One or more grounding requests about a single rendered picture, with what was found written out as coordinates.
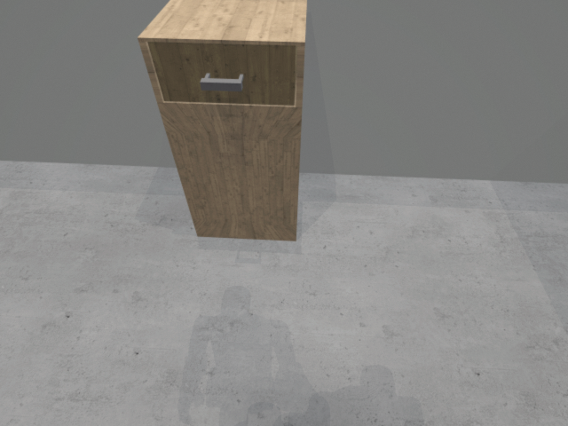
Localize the drawer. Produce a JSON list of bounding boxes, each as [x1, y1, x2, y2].
[[148, 42, 297, 106]]

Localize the cabinet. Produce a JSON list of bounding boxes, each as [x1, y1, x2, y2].
[[138, 0, 307, 241]]

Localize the handle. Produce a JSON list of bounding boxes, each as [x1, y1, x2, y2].
[[200, 73, 244, 91]]

